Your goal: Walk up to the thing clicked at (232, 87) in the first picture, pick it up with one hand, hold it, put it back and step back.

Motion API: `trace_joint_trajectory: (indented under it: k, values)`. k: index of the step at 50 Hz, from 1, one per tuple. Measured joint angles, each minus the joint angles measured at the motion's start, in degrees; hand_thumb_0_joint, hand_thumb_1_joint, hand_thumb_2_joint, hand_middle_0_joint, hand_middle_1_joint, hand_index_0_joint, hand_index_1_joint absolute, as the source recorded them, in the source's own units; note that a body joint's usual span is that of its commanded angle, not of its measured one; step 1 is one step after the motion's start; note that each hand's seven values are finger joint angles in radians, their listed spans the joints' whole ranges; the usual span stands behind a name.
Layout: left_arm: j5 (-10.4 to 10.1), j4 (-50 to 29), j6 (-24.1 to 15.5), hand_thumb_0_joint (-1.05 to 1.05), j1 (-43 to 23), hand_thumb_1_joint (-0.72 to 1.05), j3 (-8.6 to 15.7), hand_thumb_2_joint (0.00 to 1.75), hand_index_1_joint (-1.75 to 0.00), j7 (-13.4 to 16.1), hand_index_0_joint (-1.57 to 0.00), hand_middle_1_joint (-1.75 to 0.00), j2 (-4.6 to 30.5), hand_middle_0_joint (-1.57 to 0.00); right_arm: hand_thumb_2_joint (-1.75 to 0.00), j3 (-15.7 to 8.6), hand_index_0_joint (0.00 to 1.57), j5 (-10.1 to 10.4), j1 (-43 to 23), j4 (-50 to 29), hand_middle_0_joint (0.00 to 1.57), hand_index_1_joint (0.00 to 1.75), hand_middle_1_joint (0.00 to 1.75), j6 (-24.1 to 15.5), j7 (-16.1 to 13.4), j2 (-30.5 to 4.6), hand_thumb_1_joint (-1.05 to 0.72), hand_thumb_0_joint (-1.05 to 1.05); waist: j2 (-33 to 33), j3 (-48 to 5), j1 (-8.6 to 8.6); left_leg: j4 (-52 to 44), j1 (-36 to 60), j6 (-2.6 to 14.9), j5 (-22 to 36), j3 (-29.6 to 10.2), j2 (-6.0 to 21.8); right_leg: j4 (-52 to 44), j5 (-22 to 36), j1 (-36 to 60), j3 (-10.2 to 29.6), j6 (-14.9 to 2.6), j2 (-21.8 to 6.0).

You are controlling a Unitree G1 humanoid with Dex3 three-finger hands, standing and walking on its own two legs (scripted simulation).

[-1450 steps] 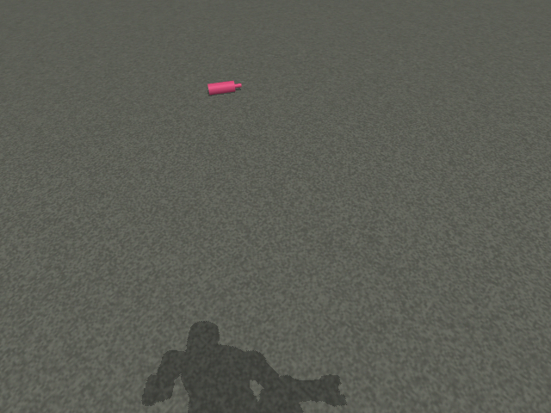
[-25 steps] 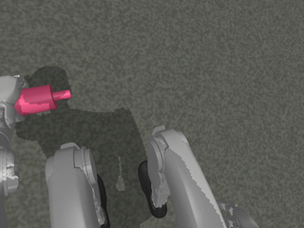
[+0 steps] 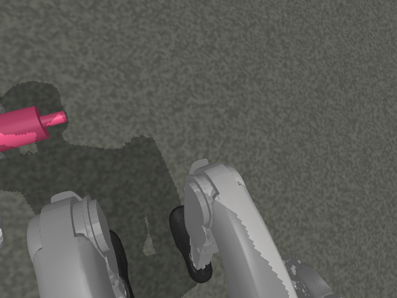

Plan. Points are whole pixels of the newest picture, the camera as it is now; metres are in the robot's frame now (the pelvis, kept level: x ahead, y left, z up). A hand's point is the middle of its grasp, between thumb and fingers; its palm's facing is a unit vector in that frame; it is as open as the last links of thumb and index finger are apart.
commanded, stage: rest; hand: left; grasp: from above
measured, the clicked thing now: (6, 131) +0.46 +0.30 -0.24
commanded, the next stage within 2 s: open in 0.80 s
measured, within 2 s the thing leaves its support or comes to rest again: rests again in 1.12 s
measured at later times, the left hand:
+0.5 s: hand out of the picture +0.44 +0.32 -0.24, palm faces -0.42 -0.15 -0.90, open 9.8 cm
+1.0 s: hand out of the picture +0.44 +0.32 -0.25, palm faces -0.44 -0.16 -0.88, open 9.9 cm
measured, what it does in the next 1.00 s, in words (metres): stands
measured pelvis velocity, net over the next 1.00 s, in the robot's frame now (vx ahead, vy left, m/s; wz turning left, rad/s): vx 0.00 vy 0.00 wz -0.06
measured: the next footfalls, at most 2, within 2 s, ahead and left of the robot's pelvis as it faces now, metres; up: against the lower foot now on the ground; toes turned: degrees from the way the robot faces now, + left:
none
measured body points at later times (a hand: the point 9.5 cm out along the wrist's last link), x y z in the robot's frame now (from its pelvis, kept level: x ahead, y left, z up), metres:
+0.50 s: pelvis +0.00 +0.00 -0.01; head +0.27 +0.11 +0.33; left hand +0.46 +0.33 -0.19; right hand +0.05 -0.26 -0.08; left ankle +0.07 +0.11 -0.28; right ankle +0.10 -0.09 -0.28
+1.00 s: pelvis +0.00 +0.00 -0.01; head +0.27 +0.11 +0.33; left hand +0.46 +0.33 -0.20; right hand +0.04 -0.25 -0.08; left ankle +0.07 +0.11 -0.28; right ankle +0.10 -0.09 -0.28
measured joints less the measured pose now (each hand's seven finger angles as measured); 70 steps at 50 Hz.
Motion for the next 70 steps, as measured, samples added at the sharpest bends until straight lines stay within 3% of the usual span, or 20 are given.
trace_joint_trajectory:
  k: [7, 12, 15, 18, 21, 26, 30, 34, 49, 57, 70]
  values:
    - [0.8, 1.2, -1.7, 0.00, 0.6, 0.05, 1.1, 0.43, -0.41, 0.5, -0.75, -0.38, 2.0, -0.74, -0.90, 0.8, 0.20, -0.6, -0.1, -0.1, 0.20, 0.30, 0.30, -0.8, 0.4, -0.6, -0.89, 0.00, -1.1, 1.4, -0.34, 1.3, -0.2, -0.06, -0.1, -0.8, 0.1, 0.7, 0.2, 0.1, -0.8, 0.00, 0.2]
    - [1.5, 1.8, -2.5, 0.00, 0.5, 0.05, 0.5, 0.42, -0.41, 1.5, -0.75, -0.39, 3.1, -0.74, -0.90, 1.5, 0.20, -1.1, -0.1, 0.1, 0.20, 0.30, 0.30, -1.6, 0.8, -1.0, -0.89, 0.00, -2.0, 2.1, -0.52, 2.1, -0.3, -0.01, -0.3, -1.5, 0.2, 1.0, 0.3, 0.1, -1.4, 0.11, 0.3]
    - [2.2, 2.0, -2.9, 0.00, 0.6, 0.05, 1.6, 0.41, -0.41, 2.6, -0.75, -0.39, 3.8, -0.74, -0.90, 1.8, 0.20, -1.4, -0.2, 0.2, 0.20, 0.30, 0.30, -2.2, 1.2, -1.1, -0.89, 0.00, -2.4, 2.4, -0.86, 2.6, -0.4, 0.00, -0.4, -1.8, 0.1, 1.2, 0.2, 0.2, -1.7, 0.18, 0.3]
    - [2.4, 2.3, -2.5, 0.00, 0.3, 0.05, 0.9, 0.41, -0.41, 3.4, -0.75, -0.39, 4.1, -0.74, -0.90, 1.9, 0.20, -1.7, -0.2, 0.2, 0.20, 0.30, 0.30, -2.6, 1.7, -1.1, -0.89, 0.00, -2.9, 2.7, -1.14, 2.9, -0.4, 0.07, -0.6, -1.9, 0.1, 1.4, 0.1, 0.4, -1.8, 0.27, 0.3]
    - [2.2, 2.8, -2.2, 0.00, -0.1, 0.05, 0.2, 0.41, -0.41, 3.8, -0.75, -0.39, 4.3, -0.75, -0.90, 2.5, 0.20, -1.8, -0.5, 0.1, 0.20, 0.30, 0.30, -3.3, 2.4, -1.3, -0.90, 0.00, -3.0, 2.9, -1.41, 3.3, -0.4, 0.21, -0.8, -2.2, 0.1, 1.5, 0.0, 0.5, -2.0, 0.43, 0.4]
    - [2.5, 3.8, -1.6, 0.00, -0.1, 0.05, 1.9, 0.40, -0.40, 4.5, -0.76, -0.38, 5.0, -0.75, -0.90, 2.8, 0.20, -2.0, -0.7, -0.6, 0.20, 0.30, 0.30, -4.2, 3.3, -1.4, -0.90, 0.00, -3.0, 3.4, -2.02, 3.7, -0.4, 0.35, -0.9, -2.4, 0.2, 1.6, 0.0, 0.7, -2.3, 0.60, 0.5]
    - [1.2, 3.9, -0.8, 0.00, -0.5, 0.06, 0.5, 0.40, -0.40, 4.2, -0.76, -0.38, 5.2, -0.75, -0.90, 3.4, 0.20, -1.9, -0.6, -1.1, 0.20, 0.30, 0.30, -4.9, 3.9, -1.5, -0.90, 0.00, -3.1, 3.8, -2.02, 3.9, -0.5, 0.50, -0.9, -2.5, 0.3, 1.6, 0.0, 0.7, -2.4, 0.75, 0.6]
    - [1.0, 3.9, -1.1, 0.00, -0.1, 0.06, 1.5, 0.39, -0.40, 4.3, -0.76, -0.38, 5.5, -0.75, -0.90, 3.7, 0.20, -1.7, -0.8, -1.1, 0.20, 0.30, 0.30, -5.2, 4.2, -1.4, -0.90, 0.00, -3.1, 4.0, -1.98, 3.8, -0.4, 0.45, -1.0, -2.7, 0.3, 1.4, 0.2, 0.8, -2.5, 0.79, 0.7]
    - [1.1, 7.5, -3.1, -0.01, -1.2, 0.05, 0.7, 0.41, -0.42, 4.7, -0.75, -0.40, 8.4, -0.74, -0.90, 5.5, 0.20, -2.1, -0.7, -1.2, 0.20, 0.30, 0.30, -5.3, 4.3, -2.1, -0.90, 0.00, -3.7, 5.0, -2.65, 4.1, 0.2, 0.10, -0.9, -3.8, 0.4, 1.1, 0.8, 1.3, -3.3, 0.67, 1.1]
    - [1.4, 8.1, -3.7, -0.01, -1.2, 0.03, 0.4, 0.52, -0.52, 6.2, -0.62, -0.51, 9.0, -0.62, -0.90, 6.4, 0.20, -2.5, -0.8, -1.0, 0.20, 0.30, 0.30, -5.6, 4.4, -2.1, -0.89, 0.00, -4.1, 5.1, -2.57, 4.1, 0.7, 0.17, -0.9, -4.3, 0.7, 0.8, 1.2, 1.8, -3.6, 0.88, 1.4]
    - [1.1, 8.4, -1.8, -0.01, -1.9, -0.23, -0.8, 0.76, -0.74, 5.7, -0.34, -0.74, 8.8, -0.35, -0.90, 6.6, 0.20, -2.2, -0.5, -1.5, 0.20, 0.30, 0.30, -6.2, 4.9, -1.9, -0.89, 0.00, -4.0, 4.0, -3.20, 4.1, 0.3, 0.46, -0.7, -4.3, 0.4, 0.5, 1.1, 1.9, -3.6, 1.24, 1.3]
